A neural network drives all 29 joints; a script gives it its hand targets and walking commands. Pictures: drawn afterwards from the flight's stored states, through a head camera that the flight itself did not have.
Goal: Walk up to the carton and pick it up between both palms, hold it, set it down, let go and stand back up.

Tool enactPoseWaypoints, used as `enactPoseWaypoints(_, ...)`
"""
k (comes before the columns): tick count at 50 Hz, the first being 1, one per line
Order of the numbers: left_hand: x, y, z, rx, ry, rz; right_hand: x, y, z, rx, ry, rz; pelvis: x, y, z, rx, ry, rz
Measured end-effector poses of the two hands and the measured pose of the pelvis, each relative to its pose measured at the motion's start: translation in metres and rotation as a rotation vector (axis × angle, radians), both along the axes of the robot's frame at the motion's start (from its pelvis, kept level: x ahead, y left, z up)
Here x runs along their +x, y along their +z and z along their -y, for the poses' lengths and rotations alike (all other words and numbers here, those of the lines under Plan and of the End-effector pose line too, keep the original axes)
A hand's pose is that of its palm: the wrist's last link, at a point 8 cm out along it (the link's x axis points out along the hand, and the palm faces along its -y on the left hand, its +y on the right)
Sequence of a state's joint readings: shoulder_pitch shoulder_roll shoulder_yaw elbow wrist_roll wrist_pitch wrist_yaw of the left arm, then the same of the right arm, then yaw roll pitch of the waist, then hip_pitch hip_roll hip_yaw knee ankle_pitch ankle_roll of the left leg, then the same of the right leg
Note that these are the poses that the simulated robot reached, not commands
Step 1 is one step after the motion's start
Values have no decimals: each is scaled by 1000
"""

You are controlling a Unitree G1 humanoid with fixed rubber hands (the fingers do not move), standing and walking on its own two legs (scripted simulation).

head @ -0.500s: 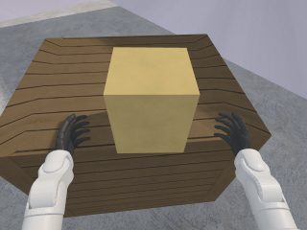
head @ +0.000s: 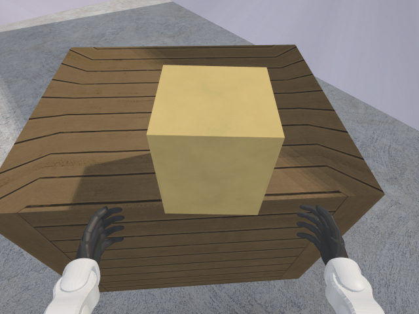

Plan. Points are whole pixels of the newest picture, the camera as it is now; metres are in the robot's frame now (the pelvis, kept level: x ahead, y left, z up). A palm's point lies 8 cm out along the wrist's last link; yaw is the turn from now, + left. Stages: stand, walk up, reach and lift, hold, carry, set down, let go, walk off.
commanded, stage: set down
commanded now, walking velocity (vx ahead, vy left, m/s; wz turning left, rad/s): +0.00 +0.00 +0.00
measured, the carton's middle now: (213, 144) +0.43 +0.00 +0.07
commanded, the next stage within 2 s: let go in 0.82 s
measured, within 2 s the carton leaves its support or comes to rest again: neither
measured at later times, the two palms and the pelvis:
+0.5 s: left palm (87, 290) +0.17 +0.23 -0.04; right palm (330, 287) +0.17 -0.21 -0.04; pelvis +0.00 +0.01 +0.00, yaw +0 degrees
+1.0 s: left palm (94, 312) +0.14 +0.23 -0.09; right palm out of the picture +0.13 -0.23 -0.09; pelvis -0.01 +0.00 -0.01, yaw +0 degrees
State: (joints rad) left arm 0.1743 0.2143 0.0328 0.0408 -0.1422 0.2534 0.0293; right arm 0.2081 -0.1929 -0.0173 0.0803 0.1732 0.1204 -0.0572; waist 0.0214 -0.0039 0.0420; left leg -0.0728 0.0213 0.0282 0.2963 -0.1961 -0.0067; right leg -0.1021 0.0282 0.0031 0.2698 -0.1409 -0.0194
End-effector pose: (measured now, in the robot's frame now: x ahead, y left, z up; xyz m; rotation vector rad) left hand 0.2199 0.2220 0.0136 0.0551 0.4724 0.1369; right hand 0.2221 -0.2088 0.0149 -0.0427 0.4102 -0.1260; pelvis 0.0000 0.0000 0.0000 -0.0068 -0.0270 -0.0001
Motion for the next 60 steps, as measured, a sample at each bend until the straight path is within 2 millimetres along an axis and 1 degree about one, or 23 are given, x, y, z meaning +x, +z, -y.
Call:
enactPoseWaypoints(9,-22,-23,-10,18,6,-95,-20,-23,1,-22,-1,-83,5,-1,-5,-4,4,6)
enactPoseWaypoints(17,-39,-40,-14,33,6,-145,-38,-39,0,-34,13,-134,4,-1,-8,-5,2,6)
enactPoseWaypoints(29,-54,-62,-8,52,-14,-227,-56,-62,6,-50,12,-202,-4,-3,-8,-4,-4,30)
enactPoseWaypoints(37,-74,-88,-4,68,-21,-357,-77,-87,15,-74,25,-306,-10,-4,-3,-1,-9,43)
enactPoseWaypoints(41,-82,-97,-5,75,-10,-400,-87,-97,17,-84,38,-349,-12,-5,0,3,-10,40)
enactPoseWaypoints(46,-81,-101,-5,82,-1,-405,-90,-104,18,-94,52,-366,-13,-6,3,6,-9,32)
enactPoseWaypoints(60,-66,-102,-3,79,-30,-395,-80,-104,18,-113,61,-337,-7,-6,1,3,-11,37)
